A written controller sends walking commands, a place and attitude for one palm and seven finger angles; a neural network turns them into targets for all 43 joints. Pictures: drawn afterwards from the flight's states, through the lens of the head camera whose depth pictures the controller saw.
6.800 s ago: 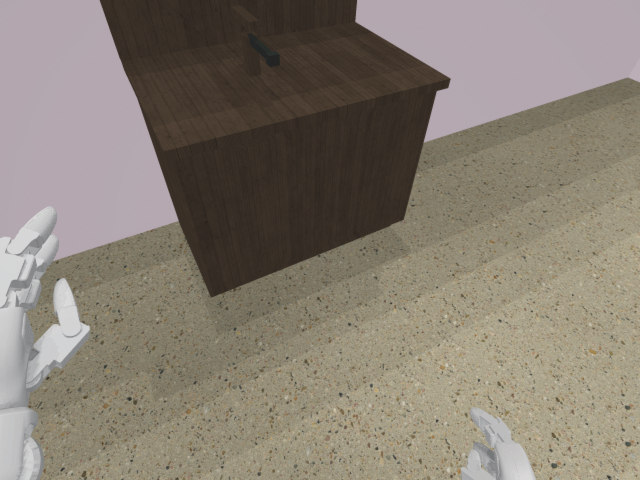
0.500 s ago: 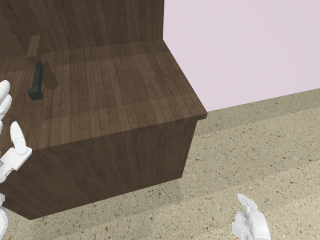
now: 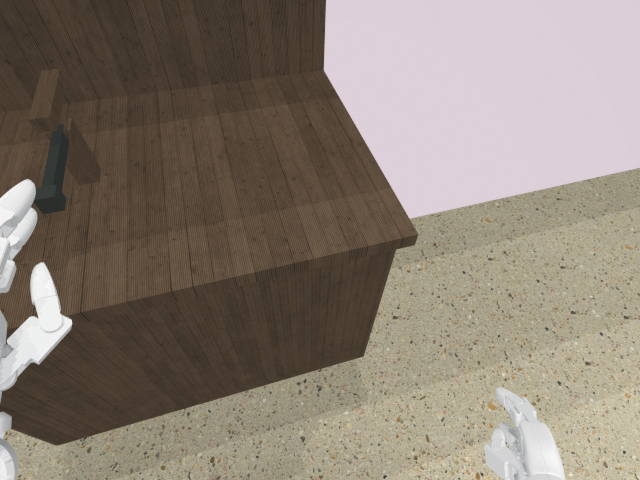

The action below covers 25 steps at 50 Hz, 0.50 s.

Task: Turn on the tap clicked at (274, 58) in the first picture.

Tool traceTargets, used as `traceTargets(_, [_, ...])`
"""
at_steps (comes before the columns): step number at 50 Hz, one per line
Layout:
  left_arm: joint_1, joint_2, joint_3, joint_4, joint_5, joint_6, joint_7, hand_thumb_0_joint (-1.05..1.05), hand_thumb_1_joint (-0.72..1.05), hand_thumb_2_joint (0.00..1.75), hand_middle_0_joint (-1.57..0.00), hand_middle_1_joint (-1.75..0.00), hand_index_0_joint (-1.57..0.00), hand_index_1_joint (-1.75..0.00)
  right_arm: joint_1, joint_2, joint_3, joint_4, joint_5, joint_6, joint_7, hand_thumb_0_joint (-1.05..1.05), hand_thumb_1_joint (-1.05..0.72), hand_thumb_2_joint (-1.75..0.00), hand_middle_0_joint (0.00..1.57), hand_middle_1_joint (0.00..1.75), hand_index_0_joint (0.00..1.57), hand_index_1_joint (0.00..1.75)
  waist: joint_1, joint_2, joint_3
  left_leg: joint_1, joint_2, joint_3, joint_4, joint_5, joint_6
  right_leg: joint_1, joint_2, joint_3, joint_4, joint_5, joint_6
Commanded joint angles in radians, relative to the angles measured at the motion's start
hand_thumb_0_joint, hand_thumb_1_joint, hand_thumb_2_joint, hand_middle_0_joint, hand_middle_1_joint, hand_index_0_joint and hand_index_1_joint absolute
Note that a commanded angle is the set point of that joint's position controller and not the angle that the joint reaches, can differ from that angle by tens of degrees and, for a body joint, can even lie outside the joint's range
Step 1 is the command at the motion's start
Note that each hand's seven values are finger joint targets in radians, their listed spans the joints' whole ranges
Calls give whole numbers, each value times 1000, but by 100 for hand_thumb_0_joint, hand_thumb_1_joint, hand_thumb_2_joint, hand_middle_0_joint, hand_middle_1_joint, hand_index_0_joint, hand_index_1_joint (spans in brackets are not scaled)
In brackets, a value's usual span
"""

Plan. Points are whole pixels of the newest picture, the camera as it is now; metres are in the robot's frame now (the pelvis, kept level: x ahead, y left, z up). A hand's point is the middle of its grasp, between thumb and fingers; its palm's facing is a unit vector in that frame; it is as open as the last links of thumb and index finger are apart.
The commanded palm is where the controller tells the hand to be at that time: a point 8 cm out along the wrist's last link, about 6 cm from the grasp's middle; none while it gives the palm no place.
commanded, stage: come to a stop and stand still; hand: left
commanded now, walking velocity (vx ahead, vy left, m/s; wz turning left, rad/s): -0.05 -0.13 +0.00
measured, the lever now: (49, 199) +0.45 +0.40 +0.07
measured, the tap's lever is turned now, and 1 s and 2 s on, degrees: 0 0 0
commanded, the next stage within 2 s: look again from close up in 0.68 s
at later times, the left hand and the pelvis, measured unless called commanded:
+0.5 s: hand (44, 380) +0.17 +0.23 +0.17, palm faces +0.38 -0.86 -0.35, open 7.4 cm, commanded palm +0.12 +0.27 +0.18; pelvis -0.04 -0.01 +0.00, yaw -1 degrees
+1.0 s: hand (25, 323) +0.21 +0.25 +0.18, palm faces +0.33 -0.85 -0.41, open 7.4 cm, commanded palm +0.15 +0.28 +0.18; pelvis -0.03 +0.02 +0.01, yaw -4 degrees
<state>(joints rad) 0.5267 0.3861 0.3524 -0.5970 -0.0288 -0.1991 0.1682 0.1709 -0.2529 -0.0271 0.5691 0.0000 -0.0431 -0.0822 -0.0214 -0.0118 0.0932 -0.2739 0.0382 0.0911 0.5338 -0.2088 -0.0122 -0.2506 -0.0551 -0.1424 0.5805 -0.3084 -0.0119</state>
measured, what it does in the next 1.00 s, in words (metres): stands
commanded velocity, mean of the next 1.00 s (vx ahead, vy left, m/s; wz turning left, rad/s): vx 0.00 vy -0.01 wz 0.00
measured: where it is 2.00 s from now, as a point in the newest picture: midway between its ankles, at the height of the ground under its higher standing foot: outside the picture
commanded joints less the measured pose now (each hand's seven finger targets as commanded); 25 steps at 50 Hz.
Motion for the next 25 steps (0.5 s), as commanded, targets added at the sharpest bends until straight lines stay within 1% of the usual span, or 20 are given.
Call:
traceTargets(1, [-23,154,139,-165,-7,-68,15,0,90,90,-20,-30,-20,-30,-28,-57,-13,-148,-6,-56,-1,0,-90,-90,20,30,20,30,30,268,-222,176,289,-284,-187,721,121,-77,20,82,149,-194,39])
traceTargets(2, [-65,158,135,-165,4,-75,11,0,90,90,-20,-30,-20,-30,-34,-58,-11,-133,-17,-67,5,0,-90,-90,20,30,20,30,26,282,-198,158,302,-283,-198,710,132,-85,17,98,188,-228,34])
traceTargets(3, [-91,153,123,-177,7,-78,12,0,90,90,-20,-30,-20,-30,-21,-62,-14,-123,-13,-77,12,0,-90,-90,20,30,20,30,27,273,-209,199,285,-246,-161,736,130,-90,17,103,146,-181,28])
traceTargets(4, [-99,135,100,-174,7,-73,11,0,90,90,-20,-30,-20,-30,-11,-68,-18,-117,-6,-87,21,0,-90,-90,20,30,20,30,21,256,-229,234,260,-197,-137,722,115,-85,27,92,101,-130,28])
traceTargets(5, [-108,129,89,-197,4,-67,9,0,90,90,-20,-30,-20,-30,-13,-67,-18,-120,-3,-96,26,0,-90,-90,20,30,20,30,20,232,-240,245,247,-176,-132,686,101,-65,37,86,63,-103,30])
traceTargets(7, [-86,113,72,-161,1,-47,5,0,90,90,-20,-30,-20,-30,-16,-74,-14,-118,-3,-102,33,0,-90,-90,20,30,20,30,16,240,-219,167,239,-153,-161,519,94,-2,43,74,-4,-81,35])
traceTargets(9, [-94,118,78,-138,-2,-38,5,0,90,90,-20,-30,-20,-30,-28,-73,-5,-116,-2,-100,30,0,-90,-90,20,30,20,30,18,213,-195,61,224,-148,-168,320,83,93,38,70,-107,-11,37])
traceTargets(10, [-101,137,96,-143,0,-37,5,0,90,90,-20,-30,-20,-30,-37,-73,-4,-120,-2,-98,26,0,-90,-90,20,30,20,30,23,202,-192,25,204,-126,-155,228,67,128,29,77,-157,45,35])
traceTargets(11, [-104,142,102,-123,-2,-36,5,0,90,90,-20,-30,-20,-30,-47,-64,4,-123,0,-93,25,0,-90,-90,20,30,20,30,23,149,-188,-19,178,-117,-131,138,49,161,9,105,-195,127,29])
traceTargets(12, [-107,134,102,-102,-6,-30,1,0,90,90,-20,-30,-20,-30,-51,-54,8,-125,2,-90,25,0,-90,-90,20,30,20,30,24,70,-193,-46,124,-69,-98,8,19,155,-21,157,-207,170,16])
traceTargets(13, [-91,120,90,-70,-16,-19,-5,0,90,90,-20,-30,-20,-30,-46,-43,8,-126,4,-85,25,0,-90,-90,20,30,20,30,21,-31,-173,-34,67,-37,-46,-104,-2,70,-69,237,-253,113,-8])
traceTargets(14, [-88,123,87,-65,-25,-10,-6,0,90,90,-20,-30,-20,-30,-39,-37,7,-121,5,-78,23,0,-90,-90,20,30,20,30,18,-88,-158,-3,31,-32,27,-129,-9,-16,-124,311,-308,31,-39])
traceTargets(15, [-111,132,85,-91,-30,-3,-3,0,90,90,-20,-30,-20,-30,-40,-40,6,-114,4,-71,20,0,-90,-90,20,30,20,30,15,-79,-143,14,20,-42,71,-131,-11,-65,-161,355,-340,-6,-66])
traceTargets(16, [-131,137,86,-93,-27,-1,2,0,90,90,-20,-30,-20,-30,-48,-25,20,-106,0,-69,18,0,-90,-90,20,30,20,30,14,-87,-138,15,17,-58,82,-115,-7,-73,-169,347,-339,-10,-72])
traceTargets(17, [-148,134,82,-93,-24,0,5,0,90,90,-20,-30,-20,-30,-53,-26,23,-101,-1,-69,15,0,-90,-90,20,30,20,30,12,-95,-146,17,15,-70,71,-81,-4,-59,-160,321,-322,3,-69])
traceTargets(19, [-174,139,82,-86,-22,-4,8,0,90,90,-20,-30,-20,-30,-57,-35,24,-93,-1,-68,7,0,-90,-90,20,30,20,30,13,-68,-150,41,21,-88,12,-38,4,-56,-125,266,-297,-29,-48])
traceTargets(20, [-202,152,87,-109,-21,-8,8,0,90,90,-20,-30,-20,-30,-67,-41,21,-94,-1,-67,1,0,-90,-90,20,30,20,30,17,-31,-151,56,32,-96,-26,-33,7,-57,-107,250,-289,-65,-36])
traceTargets(21, [-198,152,83,-102,-18,-14,7,0,90,90,-20,-30,-20,-30,-69,-45,20,-97,-1,-68,-2,0,-90,-90,20,30,20,30,19,4,-131,52,47,-110,-59,-60,13,-72,-89,238,-291,-129,-25])
traceTargets(23, [-180,139,72,-74,-10,-19,2,0,90,90,-20,-30,-20,-30,-68,-53,19,-104,-2,-66,-4,0,-90,-90,20,30,20,30,21,44,-74,-1,67,-137,-118,-181,23,-94,-57,224,-301,-254,-12])
traceTargets(25, [-199,131,67,-91,-2,-30,0,0,90,90,-20,-30,-20,-30,-74,-57,18,-108,-6,-69,-6,0,-90,-90,20,30,20,30,21,124,-44,-67,82,-169,-199,-264,26,-68,-13,187,-270,-257,-1])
